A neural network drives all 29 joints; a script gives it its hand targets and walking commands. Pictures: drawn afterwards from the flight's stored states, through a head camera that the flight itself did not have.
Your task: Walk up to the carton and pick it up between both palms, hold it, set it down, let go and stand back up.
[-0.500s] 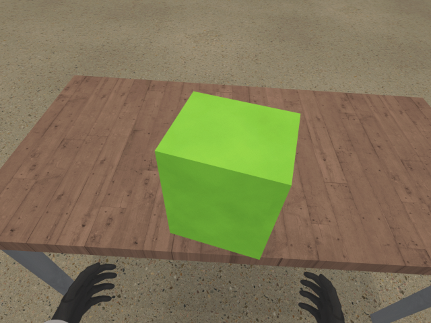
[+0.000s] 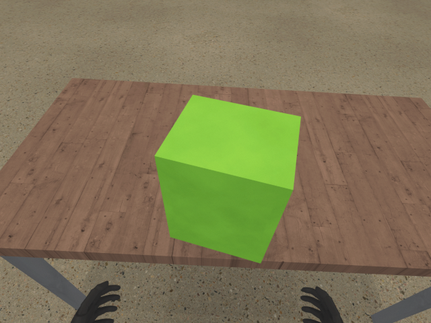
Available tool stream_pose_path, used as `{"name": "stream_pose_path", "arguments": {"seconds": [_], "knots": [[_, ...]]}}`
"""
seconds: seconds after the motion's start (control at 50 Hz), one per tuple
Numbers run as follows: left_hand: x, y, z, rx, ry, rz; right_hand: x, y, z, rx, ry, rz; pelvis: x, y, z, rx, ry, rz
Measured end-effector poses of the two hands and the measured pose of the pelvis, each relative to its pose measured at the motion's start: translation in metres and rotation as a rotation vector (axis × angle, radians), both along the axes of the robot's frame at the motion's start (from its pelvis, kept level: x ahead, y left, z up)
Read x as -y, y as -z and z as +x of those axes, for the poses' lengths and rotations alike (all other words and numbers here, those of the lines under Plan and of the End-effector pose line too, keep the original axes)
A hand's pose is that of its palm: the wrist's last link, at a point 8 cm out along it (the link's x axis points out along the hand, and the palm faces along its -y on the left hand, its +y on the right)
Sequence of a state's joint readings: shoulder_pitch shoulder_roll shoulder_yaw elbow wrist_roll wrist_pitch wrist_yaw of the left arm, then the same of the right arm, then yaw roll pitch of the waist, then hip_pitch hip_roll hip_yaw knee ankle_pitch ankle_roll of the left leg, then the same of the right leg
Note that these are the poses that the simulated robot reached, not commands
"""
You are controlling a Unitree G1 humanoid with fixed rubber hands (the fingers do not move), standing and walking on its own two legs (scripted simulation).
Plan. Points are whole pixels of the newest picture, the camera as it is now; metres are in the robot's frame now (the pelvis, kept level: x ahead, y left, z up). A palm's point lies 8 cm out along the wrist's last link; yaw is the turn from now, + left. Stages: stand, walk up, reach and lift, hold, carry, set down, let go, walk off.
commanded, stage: set down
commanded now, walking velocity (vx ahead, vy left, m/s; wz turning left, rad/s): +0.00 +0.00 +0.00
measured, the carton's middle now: (228, 183) +0.38 -0.01 +0.06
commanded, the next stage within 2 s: let go in 0.18 s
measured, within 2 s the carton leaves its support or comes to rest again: neither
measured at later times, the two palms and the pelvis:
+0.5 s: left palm out of the picture +0.15 +0.21 -0.09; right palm out of the picture +0.14 -0.25 -0.08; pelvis +0.00 -0.02 +0.00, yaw +1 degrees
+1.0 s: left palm out of the picture +0.05 +0.27 -0.11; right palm out of the picture +0.06 -0.24 -0.12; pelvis -0.01 +0.01 -0.01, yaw +1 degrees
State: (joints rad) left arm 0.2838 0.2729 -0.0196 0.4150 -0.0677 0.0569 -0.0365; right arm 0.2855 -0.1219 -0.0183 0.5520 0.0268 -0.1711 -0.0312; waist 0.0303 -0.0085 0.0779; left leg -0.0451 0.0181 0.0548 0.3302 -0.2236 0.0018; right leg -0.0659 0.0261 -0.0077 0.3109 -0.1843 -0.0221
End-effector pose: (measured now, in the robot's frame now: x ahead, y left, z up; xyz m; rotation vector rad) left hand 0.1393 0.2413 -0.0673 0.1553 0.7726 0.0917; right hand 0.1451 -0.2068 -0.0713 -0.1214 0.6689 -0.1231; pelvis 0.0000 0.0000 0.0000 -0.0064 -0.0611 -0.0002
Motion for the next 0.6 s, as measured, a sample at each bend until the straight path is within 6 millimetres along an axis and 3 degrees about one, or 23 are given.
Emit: {"name": "stream_pose_path", "arguments": {"seconds": [0.18, 0.4, 0.6], "knots": [[0.013, 0.014, -0.003, -0.109, -0.020, 0.047, 0.015, 0.024, -0.005, -0.093, -0.059, -0.002, 0.003, 0.002, -0.003, -0.008, -0.005, 0.004], [0.029, 0.014, 0.015, -0.053, -0.021, 0.025, 0.037, 0.016, 0.001, -0.058, -0.069, -0.046, 0.016, 0.002, -0.003, -0.009, -0.012, 0.009], [0.035, 0.023, 0.009, -0.075, -0.023, 0.006, 0.039, 0.011, -0.004, -0.068, -0.066, -0.060, 0.016, 0.003, -0.007, -0.001, -0.010, 0.010]]}}
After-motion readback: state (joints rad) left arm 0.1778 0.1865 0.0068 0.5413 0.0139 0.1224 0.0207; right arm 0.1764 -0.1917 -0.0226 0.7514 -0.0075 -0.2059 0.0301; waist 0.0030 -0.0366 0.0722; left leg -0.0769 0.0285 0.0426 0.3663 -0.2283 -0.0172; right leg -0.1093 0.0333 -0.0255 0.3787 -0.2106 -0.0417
